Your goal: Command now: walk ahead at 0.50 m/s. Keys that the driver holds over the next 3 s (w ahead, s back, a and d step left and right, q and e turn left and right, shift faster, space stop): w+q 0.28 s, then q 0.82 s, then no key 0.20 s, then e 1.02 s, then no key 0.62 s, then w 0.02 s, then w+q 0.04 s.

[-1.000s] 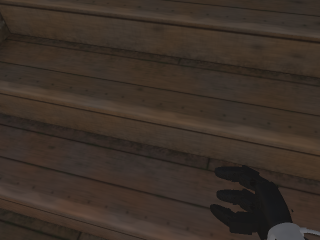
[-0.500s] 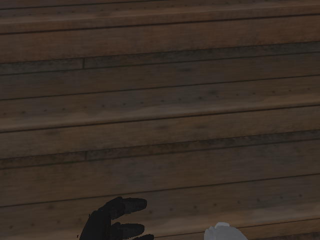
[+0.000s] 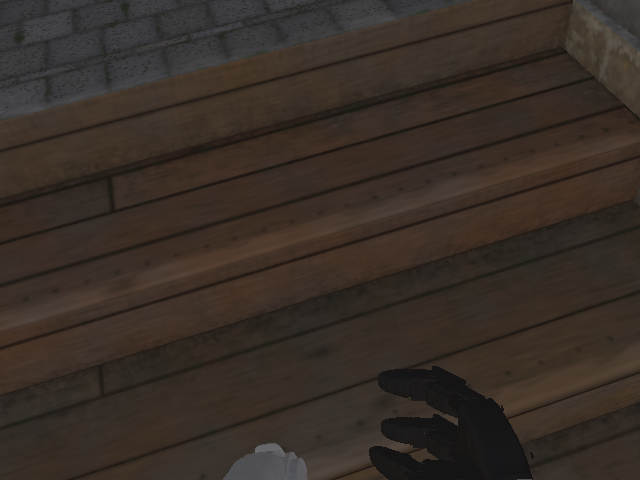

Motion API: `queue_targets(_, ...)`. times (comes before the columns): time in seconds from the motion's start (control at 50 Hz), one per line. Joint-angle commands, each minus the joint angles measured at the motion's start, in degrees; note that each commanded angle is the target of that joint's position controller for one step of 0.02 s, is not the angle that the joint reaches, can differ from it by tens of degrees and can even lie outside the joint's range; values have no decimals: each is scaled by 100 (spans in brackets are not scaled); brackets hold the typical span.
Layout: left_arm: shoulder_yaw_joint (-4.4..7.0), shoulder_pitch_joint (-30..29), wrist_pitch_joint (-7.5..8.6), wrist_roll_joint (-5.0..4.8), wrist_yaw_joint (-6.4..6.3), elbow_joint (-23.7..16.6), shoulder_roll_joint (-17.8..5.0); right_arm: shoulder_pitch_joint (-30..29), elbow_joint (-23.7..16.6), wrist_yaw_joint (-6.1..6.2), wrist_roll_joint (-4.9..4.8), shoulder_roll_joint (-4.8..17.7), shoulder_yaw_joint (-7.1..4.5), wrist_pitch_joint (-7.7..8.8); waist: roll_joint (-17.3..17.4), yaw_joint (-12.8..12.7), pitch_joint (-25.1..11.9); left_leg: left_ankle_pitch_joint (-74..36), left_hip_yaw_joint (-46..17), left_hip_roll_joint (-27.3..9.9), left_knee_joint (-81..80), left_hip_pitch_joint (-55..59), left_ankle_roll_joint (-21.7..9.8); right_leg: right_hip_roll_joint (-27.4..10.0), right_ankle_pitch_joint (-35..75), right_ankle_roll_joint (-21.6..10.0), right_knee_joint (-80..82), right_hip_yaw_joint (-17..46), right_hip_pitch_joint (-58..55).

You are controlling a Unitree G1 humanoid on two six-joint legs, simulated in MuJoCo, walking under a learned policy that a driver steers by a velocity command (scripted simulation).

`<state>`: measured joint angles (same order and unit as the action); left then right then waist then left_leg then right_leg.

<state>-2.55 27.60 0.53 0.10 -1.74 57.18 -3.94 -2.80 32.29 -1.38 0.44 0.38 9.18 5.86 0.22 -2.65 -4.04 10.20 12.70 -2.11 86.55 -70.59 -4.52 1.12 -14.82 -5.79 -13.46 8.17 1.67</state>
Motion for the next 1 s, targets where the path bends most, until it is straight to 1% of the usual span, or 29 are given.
queue_targets(0.02, 345, 259, 130, 44, -134, -49, -1748, 241, -297, -13, -121, 1452, -755, 71, -1849, 979, -1048, 1482, 146, 746, -2024, 3344, -263, -1312, 10361, -516, -619, -55, -804)
queue_targets(0.04, 370, -221, 132, 123, -160, -97, -1800, 1061, 24, -33, -138, 1793, -900, 33, -1844, 1398, -1290, 1503, -614, 619, -2838, 3824, -477, -1438, 11156, -554, -1676, -173, -1366)
queue_targets(0.06, 390, -558, 221, 257, -141, -353, -1842, 2266, 558, -130, 41, 2061, -970, -34, -1032, 1738, -1884, 1357, -1864, 271, -3425, 5427, -756, -1426, 10544, -778, -3008, -107, -557)
queue_targets(0.08, 372, -415, 339, 206, 130, -578, -1223, 2925, 985, -125, 339, 2295, -1111, -150, 1749, 1381, -2079, 1949, -4997, -703, -5480, 7209, -1783, -171, 6334, -361, -5399, -58, 1893)
queue_targets(0.1, 327, -838, 528, 416, 436, -658, -1027, 3019, 1309, 152, 444, 1981, -1091, -338, 2610, 1251, -1867, 1958, -7602, -1266, -7352, 7423, -2107, 814, 1303, 14, -8089, 322, 3283)
queue_targets(0.12, 280, -1151, 689, 211, 697, -1106, -755, 2647, 1592, 226, 321, 1072, -847, -345, 1486, 704, -715, 3082, -7068, -1286, -7346, 6412, -1617, 513, 1000, -163, -9500, 704, 4358)
queue_targets(0.14, 178, -1860, 700, 159, 810, -1560, -580, 2520, 1814, 166, 220, 632, -728, -334, 371, 438, 37, 2976, -6127, -1153, -7034, 5436, -1271, 416, 952, -303, -10041, 509, 4807)
queue_targets(0.16, 107, -2064, 701, 175, 814, -1815, -445, 2202, 1940, 98, 172, 484, -679, -251, -416, 41, 664, 2390, -4976, -935, -6745, 4573, -1039, 170, 862, -428, -10162, 209, 5160)
queue_targets(0.18, 25, -1696, 624, 214, 741, -1746, -326, 1940, 2014, 24, 184, 335, -626, -188, -555, -221, 571, 1632, -4156, -647, -6595, 4403, -782, -18, 896, -516, -10700, 109, 5358)
queue_targets(0.22, -192, -1275, 611, 140, 605, -1800, 32, 1969, 2173, -151, 103, 522, -669, -242, -548, -471, 591, 550, -2856, -255, -6352, 4313, -551, -255, 972, -437, -10962, -187, 6000)
queue_targets(0.26, -285, -1603, 587, 83, 524, -2016, -35, 2034, 2183, -210, 116, 729, -670, -299, -409, -462, 790, 437, -2554, -161, -6524, 4019, -498, -537, 1003, -128, -10549, -572, 6554)
queue_targets(0.3, -331, -2278, 579, 278, 442, -2338, -139, 2067, 2122, -155, 45, 829, -666, -241, -216, -303, 651, -81, -2424, 125, -6633, 3330, -462, -619, 1715, 210, -9492, -1127, 6110)
queue_targets(0.36, -342, -2865, 575, 234, 204, -2508, 20, 3089, 2336, 64, 99, 1195, -784, -247, 613, 201, 164, -1893, -2958, -33, -6249, 4563, -527, -530, 1669, 554, -9953, -1503, 6841)
queue_targets(0.42, -441, -4053, 733, 106, 260, -2956, 92, 4117, 2394, 278, 7, 1227, -892, -527, 514, 902, -82, -1895, -3769, -386, -6221, 6880, -495, -453, 832, 745, -9256, -1378, 8442)
queue_targets(0.46, -469, -4786, 781, 85, 327, -3337, 129, 4233, 2299, 432, 41, 988, -901, -688, 652, 945, -36, -2214, -3952, -588, -6537, 7224, -533, -448, 511, 861, -8143, -1147, 8192)
queue_targets(0.5, -515, -5280, 677, 81, 297, -3583, 310, 4012, 2104, 599, -115, 1141, -1051, -845, 945, 825, 45, -2751, -3626, -743, -7683, 6421, -566, -301, -1019, 794, -6092, -1545, 6119)
queue_targets(0.52, -304, -4500, 606, -127, 257, -3396, -135, 3672, 1943, 560, -104, 1407, -1101, -814, 1251, 391, -73, -4094, -3333, -578, -7620, 6036, -543, 74, -1285, 642, -5102, -2033, 4600)
queue_targets(0.56, 348, -1869, 634, -65, 106, -2712, -1426, 2606, 1691, 434, 24, 1816, -1161, -450, 2252, -913, -1543, -9323, -2848, -436, -5669, 6643, -538, -135, -241, -97, -4831, -678, 1990)
queue_targets(0.58, 530, -895, 672, 352, 62, -2530, -1838, 2547, 1481, 303, -18, 1601, -1197, -247, 531, -1108, -3067, -8093, -2668, 206, -3702, 4949, -230, -1365, 969, -1017, -4084, 1585, -530)
queue_targets(0.6, 575, -429, 525, 646, -95, -2496, -2075, 2145, 1272, 104, 19, 1268, -1110, -95, -2390, -1241, -3663, -808, -2525, 1281, -691, 3474, 231, -2846, 2779, -2111, -1367, 4674, -1514)
queue_targets(0.62, 467, -1124, 466, 550, -184, -2535, -1578, 2490, 1290, -144, 83, 1438, -1234, -75, -2238, -692, -3319, 858, -3213, 1225, 1449, 3205, 466, -2815, 2199, -1972, -1106, 5073, -817)
queue_targets(0.64, 373, -1716, 305, 212, -249, -2446, -1073, 1986, 965, -193, -42, 1320, -1209, -237, -1487, -323, -2040, 1058, -2643, 969, 2197, 2541, 609, -2588, 796, -1519, -1348, 3790, 319)
queue_targets(0.66, 249, -2087, 217, 0, -298, -2149, -518, 1634, 667, -156, 20, 1062, -1095, -447, -559, 76, -606, 883, -2210, 648, 2105, 2135, 497, -2143, -205, -999, -1735, 2231, 1667)
queue_targets(0.7, 206, -2470, 243, 59, -247, -1781, -220, 1989, 635, -11, -46, 1034, -1064, -685, 201, 709, 351, 516, -1908, 221, 1758, 2599, 275, -1625, -844, -309, -2046, 386, 3233)
queue_targets(0.76, 200, -2264, 291, 164, -132, -1418, -315, 2153, 554, 138, -152, 655, -871, -734, -237, 848, 651, -325, -1801, 322, 2121, 2346, 101, -1567, -422, -265, -1727, -607, 3540)
queue_targets(0.84, 322, -1813, 129, 240, -256, -1500, -839, 1562, 70, 313, 62, 1128, -914, -798, -619, 644, 236, -1228, -1732, 59, 1013, 1755, 577, -1814, 317, -354, -1404, -967, 2518)
queue_targets(0.86, 424, -1760, 27, 149, -373, -1525, -1173, 1361, -186, 360, -9, 1043, -842, -829, -1029, 671, 176, -614, -1576, -140, -268, 1807, 737, -1881, 556, -417, -998, -1079, 2147)
queue_targets(0.94, 782, -1958, 124, 67, -498, -1974, -2051, 649, -498, 188, -108, 1494, -971, -940, -691, 187, -407, 767, -935, -409, -2360, 3629, 706, -2289, 14, -309, -681, -1212, 1929)
queue_targets(1.0, 843, -1919, 97, -29, -392, -1985, -1998, 894, -398, 192, -187, 1598, -1113, -1017, -672, 133, -122, 742, -834, -307, -3338, 4414, 352, -2495, -816, -200, -824, -1225, 1926)
